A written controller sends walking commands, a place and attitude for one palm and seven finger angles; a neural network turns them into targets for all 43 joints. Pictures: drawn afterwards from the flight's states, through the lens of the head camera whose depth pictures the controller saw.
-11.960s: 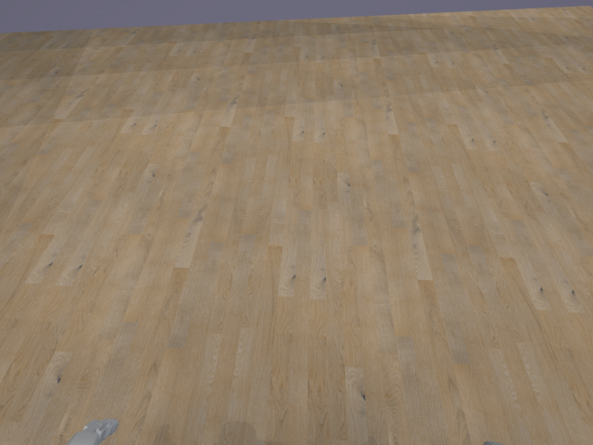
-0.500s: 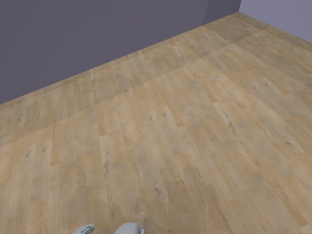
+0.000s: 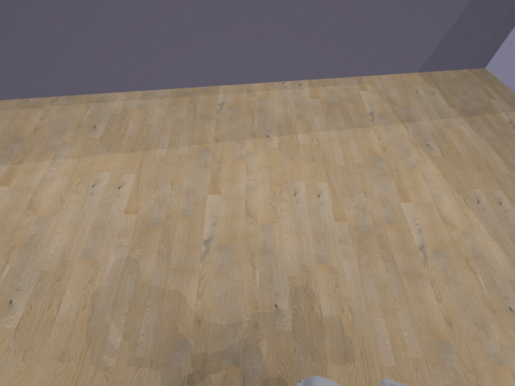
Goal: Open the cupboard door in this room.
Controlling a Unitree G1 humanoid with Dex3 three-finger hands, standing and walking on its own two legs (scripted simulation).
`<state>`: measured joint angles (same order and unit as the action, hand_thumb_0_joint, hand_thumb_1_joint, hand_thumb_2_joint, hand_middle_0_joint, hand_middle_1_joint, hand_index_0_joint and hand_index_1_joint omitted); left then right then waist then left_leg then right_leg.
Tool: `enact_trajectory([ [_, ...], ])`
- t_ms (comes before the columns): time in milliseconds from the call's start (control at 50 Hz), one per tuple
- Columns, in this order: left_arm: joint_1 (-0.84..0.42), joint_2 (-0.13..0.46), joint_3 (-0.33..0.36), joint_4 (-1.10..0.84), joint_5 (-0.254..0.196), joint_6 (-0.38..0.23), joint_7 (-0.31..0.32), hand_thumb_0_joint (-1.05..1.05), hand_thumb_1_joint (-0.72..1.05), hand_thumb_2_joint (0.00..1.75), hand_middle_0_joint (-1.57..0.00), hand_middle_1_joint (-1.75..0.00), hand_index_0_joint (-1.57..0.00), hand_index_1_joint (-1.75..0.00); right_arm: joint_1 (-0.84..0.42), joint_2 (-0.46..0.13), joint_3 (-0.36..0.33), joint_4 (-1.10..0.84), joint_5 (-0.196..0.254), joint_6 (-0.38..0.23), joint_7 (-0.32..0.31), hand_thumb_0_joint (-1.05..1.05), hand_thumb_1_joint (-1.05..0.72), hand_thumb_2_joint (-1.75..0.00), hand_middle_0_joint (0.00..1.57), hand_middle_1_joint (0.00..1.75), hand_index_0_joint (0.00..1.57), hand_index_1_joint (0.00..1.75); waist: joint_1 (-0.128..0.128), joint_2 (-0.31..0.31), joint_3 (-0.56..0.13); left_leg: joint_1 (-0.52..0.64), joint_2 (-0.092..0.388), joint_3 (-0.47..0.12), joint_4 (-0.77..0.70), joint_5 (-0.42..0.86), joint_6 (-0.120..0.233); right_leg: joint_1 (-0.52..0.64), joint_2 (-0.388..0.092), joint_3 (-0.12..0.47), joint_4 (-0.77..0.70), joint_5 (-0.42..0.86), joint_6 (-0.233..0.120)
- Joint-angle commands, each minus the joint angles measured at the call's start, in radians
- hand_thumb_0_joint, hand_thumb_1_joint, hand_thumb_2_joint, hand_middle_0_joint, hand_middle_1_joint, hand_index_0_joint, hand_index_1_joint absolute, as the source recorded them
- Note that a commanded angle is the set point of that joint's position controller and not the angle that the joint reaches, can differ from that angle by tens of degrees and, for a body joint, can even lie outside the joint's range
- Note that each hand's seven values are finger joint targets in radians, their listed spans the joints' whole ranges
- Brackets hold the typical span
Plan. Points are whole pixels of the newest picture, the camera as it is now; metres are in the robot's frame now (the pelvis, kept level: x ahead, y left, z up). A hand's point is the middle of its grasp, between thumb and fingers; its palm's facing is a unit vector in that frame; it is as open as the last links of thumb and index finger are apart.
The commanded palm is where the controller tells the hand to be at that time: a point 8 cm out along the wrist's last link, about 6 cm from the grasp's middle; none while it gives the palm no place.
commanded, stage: turn or walk to find it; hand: left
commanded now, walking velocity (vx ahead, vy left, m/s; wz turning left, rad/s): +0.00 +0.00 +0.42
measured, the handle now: out of the picture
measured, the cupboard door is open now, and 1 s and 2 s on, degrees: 0 0 0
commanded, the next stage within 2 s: none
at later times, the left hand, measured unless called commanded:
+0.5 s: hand out of the picture +0.04 +0.15 -0.14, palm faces +0.19 -0.94 -0.28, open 7.4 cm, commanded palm none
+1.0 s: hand out of the picture -0.15 +0.19 -0.18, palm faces +0.47 -0.84 -0.25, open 7.4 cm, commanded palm none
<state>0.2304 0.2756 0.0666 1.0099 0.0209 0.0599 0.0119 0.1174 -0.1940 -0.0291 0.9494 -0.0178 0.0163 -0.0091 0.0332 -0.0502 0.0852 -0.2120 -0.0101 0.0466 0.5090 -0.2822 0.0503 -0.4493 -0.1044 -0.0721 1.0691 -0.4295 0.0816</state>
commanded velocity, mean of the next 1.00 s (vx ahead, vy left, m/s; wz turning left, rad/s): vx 0.00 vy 0.00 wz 0.42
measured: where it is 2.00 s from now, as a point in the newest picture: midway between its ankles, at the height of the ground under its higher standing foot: outside the picture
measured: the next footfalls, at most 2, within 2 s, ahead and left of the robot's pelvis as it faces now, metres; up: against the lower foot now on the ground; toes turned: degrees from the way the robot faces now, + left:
right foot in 0.36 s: +0.03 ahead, -0.14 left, +0.00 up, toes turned +5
left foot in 0.84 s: -0.08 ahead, +0.09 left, +0.00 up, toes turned +27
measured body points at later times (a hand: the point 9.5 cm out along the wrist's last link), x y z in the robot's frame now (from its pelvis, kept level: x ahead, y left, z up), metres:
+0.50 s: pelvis -0.03 -0.06 +0.00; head +0.01 -0.09 +0.45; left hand +0.03 +0.20 -0.12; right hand +0.04 -0.30 -0.17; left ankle -0.06 +0.08 -0.66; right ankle -0.01 -0.15 -0.74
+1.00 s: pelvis -0.08 -0.02 +0.00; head -0.06 +0.02 +0.45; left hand -0.17 +0.24 -0.16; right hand +0.13 -0.19 -0.13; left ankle -0.12 +0.07 -0.74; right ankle -0.03 -0.16 -0.67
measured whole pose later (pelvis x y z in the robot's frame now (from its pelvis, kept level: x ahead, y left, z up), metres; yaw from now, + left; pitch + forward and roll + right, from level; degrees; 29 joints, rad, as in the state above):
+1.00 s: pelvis -0.08 -0.02 +0.00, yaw +25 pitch -1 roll -1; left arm 0.23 0.28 0.07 1.01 0.02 0.07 0.01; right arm 0.12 -0.20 -0.03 0.95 -0.02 0.02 -0.01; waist 0.03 -0.05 0.08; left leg -0.22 0.00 0.04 0.51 -0.27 0.04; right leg -0.44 -0.11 -0.07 1.06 -0.43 0.07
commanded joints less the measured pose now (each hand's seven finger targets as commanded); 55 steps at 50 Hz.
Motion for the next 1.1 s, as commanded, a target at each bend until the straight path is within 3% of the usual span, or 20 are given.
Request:
enact_trajectory([
  [0,-0.012,0.061,0.006,-0.083,-0.004,-0.025,0.003,0.00,0.90,0.90,-0.20,-0.30,-0.20,-0.30,0.075,-0.206,-0.053,-0.034,0.005,-0.016,-0.012,0.00,-0.90,-0.90,0.20,0.30,0.20,0.30,-0.042,0.171,-0.110,0.160,0.248,-0.219,-0.170,0.585,0.108,-0.095,-0.002,0.051,0.027,0.044,0.018],
  [180,-0.105,0.032,0.002,-0.138,-0.008,-0.026,0.008,0.00,0.90,0.90,-0.20,-0.30,-0.20,-0.30,0.117,-0.208,-0.070,-0.038,-0.008,-0.003,-0.008,0.00,-0.90,-0.90,0.20,0.30,0.20,0.30,-0.070,0.192,-0.089,0.087,0.241,-0.355,-0.177,0.418,0.133,-0.010,0.037,0.057,-0.187,-0.016,0.004],
  [240,-0.084,0.022,-0.001,-0.143,-0.013,-0.035,0.010,0.00,0.90,0.90,-0.20,-0.30,-0.20,-0.30,0.114,-0.211,-0.075,-0.043,-0.011,0.002,-0.007,0.00,-0.90,-0.90,0.20,0.30,0.20,0.30,-0.063,0.208,-0.127,0.063,0.226,-0.390,-0.141,0.472,0.128,0.088,0.068,0.047,-0.334,-0.014,-0.012],
  [300,0.012,0.035,0.005,-0.120,-0.016,-0.050,0.016,0.00,0.90,0.90,-0.20,-0.30,-0.20,-0.30,0.093,-0.197,-0.078,-0.052,-0.002,0.004,-0.003,0.00,-0.90,-0.90,0.20,0.30,0.20,0.30,-0.011,0.165,-0.157,-0.056,0.166,-0.373,-0.062,0.380,0.070,0.306,0.069,0.027,-0.631,0.199,-0.022],
  [320,0.043,0.079,0.011,-0.116,-0.010,-0.061,0.020,0.00,0.90,0.90,-0.20,-0.30,-0.20,-0.30,0.101,-0.165,-0.075,-0.054,0.007,0.003,0.003,0.00,-0.90,-0.90,0.20,0.30,0.20,0.30,0.000,0.064,-0.167,-0.161,0.110,-0.327,0.014,0.239,0.018,0.431,-0.012,0.100,-0.742,0.259,-0.040],
  [340,0.057,0.159,0.027,-0.115,0.005,-0.071,0.028,0.00,0.90,0.90,-0.20,-0.30,-0.20,-0.30,0.119,-0.097,-0.063,-0.073,0.013,0.000,0.010,0.00,-0.90,-0.90,0.20,0.30,0.20,0.30,0.002,-0.183,-0.164,-0.346,-0.031,-0.155,0.200,-0.087,-0.058,0.517,-0.261,0.343,-0.787,0.296,-0.130],
  [360,0.037,0.182,0.029,-0.134,-0.001,-0.066,0.026,0.00,0.90,0.90,-0.20,-0.30,-0.20,-0.30,0.093,-0.122,-0.073,-0.083,0.001,0.014,0.005,0.00,-0.90,-0.90,0.20,0.30,0.20,0.30,0.013,-0.223,-0.127,-0.350,-0.045,-0.125,0.406,-0.299,-0.074,0.366,-0.386,0.403,-0.816,0.305,-0.229],
  [380,-0.006,0.153,0.033,-0.149,-0.005,-0.066,0.028,0.00,0.90,0.90,-0.20,-0.30,-0.20,-0.30,0.092,-0.141,-0.079,-0.068,-0.007,0.030,0.006,0.00,-0.90,-0.90,0.20,0.30,0.20,0.30,-0.003,-0.215,-0.087,-0.344,-0.017,-0.164,0.550,-0.277,-0.070,0.267,-0.350,0.386,-0.836,0.232,-0.244],
  [420,-0.091,0.090,0.015,-0.164,-0.007,-0.063,0.026,0.00,0.90,0.90,-0.20,-0.30,-0.20,-0.30,0.126,-0.128,-0.081,-0.027,-0.006,0.040,0.018,0.00,-0.90,-0.90,0.20,0.30,0.20,0.30,-0.059,-0.058,-0.029,-0.341,0.015,-0.145,0.685,-0.155,-0.077,0.203,-0.247,0.231,-0.808,0.241,-0.205],
  [460,-0.094,0.063,0.005,-0.164,-0.005,-0.074,0.023,0.00,0.90,0.90,-0.20,-0.30,-0.20,-0.30,0.168,-0.111,-0.073,-0.003,-0.008,0.043,0.024,0.00,-0.90,-0.90,0.20,0.30,0.20,0.30,-0.067,-0.091,-0.035,-0.337,0.022,-0.110,0.716,-0.074,-0.100,0.236,-0.189,0.113,-0.783,0.342,-0.178],
  [580,0.013,0.093,0.016,-0.121,0.002,-0.075,0.024,0.00,0.90,0.90,-0.20,-0.30,-0.20,-0.30,0.098,-0.107,-0.062,-0.010,-0.004,0.043,0.022,0.00,-0.90,-0.90,0.20,0.30,0.20,0.30,-0.018,-0.112,-0.062,-0.325,0.050,-0.067,0.586,-0.121,-0.129,0.341,-0.228,0.076,-0.751,0.466,-0.209],
  [700,0.075,0.138,0.030,-0.082,0.012,-0.066,0.020,0.00,0.90,0.90,-0.20,-0.30,-0.20,-0.30,0.018,-0.091,-0.041,-0.030,0.009,0.024,0.019,0.00,-0.90,-0.90,0.20,0.30,0.20,0.30,0.022,-0.162,-0.116,-0.218,0.038,0.002,0.299,-0.203,-0.112,0.411,-0.254,0.055,-0.677,0.646,-0.233],
  [780,0.038,0.147,0.035,-0.071,0.003,-0.054,0.018,0.00,0.90,0.90,-0.20,-0.30,-0.20,-0.30,0.086,-0.106,-0.039,-0.018,0.010,0.008,0.015,0.00,-0.90,-0.90,0.20,0.30,0.20,0.30,-0.031,-0.139,-0.141,-0.006,0.031,0.047,-0.020,-0.003,-0.090,0.315,-0.237,-0.020,-0.566,0.572,-0.158],
  [800,0.035,0.124,0.030,-0.077,-0.006,-0.048,0.015,0.00,0.90,0.90,-0.20,-0.30,-0.20,-0.30,0.120,-0.145,-0.048,-0.011,0.007,-0.002,0.017,0.00,-0.90,-0.90,0.20,0.30,0.20,0.30,-0.055,-0.033,-0.162,0.122,0.073,-0.003,-0.133,0.126,-0.071,0.220,-0.198,-0.065,-0.461,0.466,-0.106],
  [820,0.047,0.066,0.022,-0.100,-0.011,-0.041,0.010,0.00,0.90,0.90,-0.20,-0.30,-0.20,-0.30,0.134,-0.239,-0.069,-0.020,-0.001,-0.008,0.015,0.00,-0.90,-0.90,0.20,0.30,0.20,0.30,-0.063,0.231,-0.171,0.248,0.291,-0.275,-0.183,0.327,0.003,-0.008,-0.077,-0.114,-0.275,0.101,-0.038],
  [840,-0.003,0.030,0.004,-0.138,-0.003,-0.035,0.009,0.00,0.90,0.90,-0.20,-0.30,-0.20,-0.30,0.177,-0.300,-0.080,-0.015,-0.002,0.000,0.011,0.00,-0.90,-0.90,0.20,0.30,0.20,0.30,-0.092,0.332,-0.137,0.200,0.427,-0.384,-0.192,0.545,0.108,-0.095,-0.023,-0.073,-0.119,-0.212,-0.016],
  [860,-0.061,0.042,0.004,-0.132,0.000,-0.016,0.019,0.00,0.90,0.90,-0.20,-0.30,-0.20,-0.30,0.185,-0.277,-0.077,0.003,-0.005,-0.004,-0.004,0.00,-0.90,-0.90,0.20,0.30,0.20,0.30,-0.108,0.319,-0.117,0.128,0.403,-0.381,-0.209,0.523,0.106,-0.093,-0.023,0.021,-0.030,-0.182,-0.014],
  [880,-0.080,0.048,0.011,-0.123,-0.003,-0.014,0.016,0.00,0.90,0.90,-0.20,-0.30,-0.20,-0.30,0.141,-0.257,-0.069,-0.005,-0.005,0.000,-0.012,0.00,-0.90,-0.90,0.20,0.30,0.20,0.30,-0.088,0.298,-0.074,0.089,0.355,-0.348,-0.203,0.480,0.104,-0.108,-0.020,0.049,0.022,-0.121,-0.017],
  [940,-0.013,0.056,0.015,-0.079,-0.003,-0.022,-0.001,0.00,0.90,0.90,-0.20,-0.30,-0.20,-0.30,0.036,-0.210,-0.051,-0.044,0.000,-0.009,-0.012,0.00,-0.90,-0.90,0.20,0.30,0.20,0.30,-0.033,0.202,-0.074,0.075,0.255,-0.223,-0.195,0.436,0.090,-0.086,-0.012,0.045,0.067,0.024,-0.004],
  [1080,-0.048,0.043,0.006,-0.112,-0.005,-0.024,0.003,0.00,0.90,0.90,-0.20,-0.30,-0.20,-0.30,0.089,-0.212,-0.066,-0.046,-0.001,-0.008,-0.008,0.00,-0.90,-0.90,0.20,0.30,0.20,0.30,-0.059,0.184,-0.105,0.136,0.254,-0.288,-0.186,0.417,0.125,-0.077,0.012,0.049,-0.081,0.010,0.013],
])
